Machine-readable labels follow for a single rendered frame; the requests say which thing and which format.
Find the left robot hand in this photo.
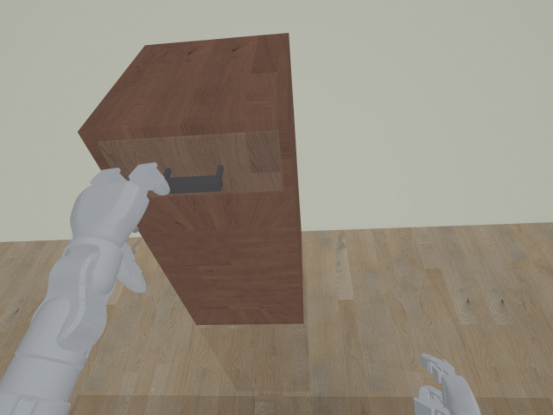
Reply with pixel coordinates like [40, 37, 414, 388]
[70, 163, 170, 293]

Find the handle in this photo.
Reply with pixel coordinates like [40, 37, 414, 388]
[163, 165, 224, 194]

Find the left robot forearm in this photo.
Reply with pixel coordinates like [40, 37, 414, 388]
[0, 236, 124, 415]

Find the drawer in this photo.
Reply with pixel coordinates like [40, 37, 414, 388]
[97, 131, 283, 197]

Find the cabinet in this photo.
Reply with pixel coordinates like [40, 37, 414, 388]
[78, 33, 304, 325]

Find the right robot hand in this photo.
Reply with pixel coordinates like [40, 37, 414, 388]
[414, 354, 481, 415]

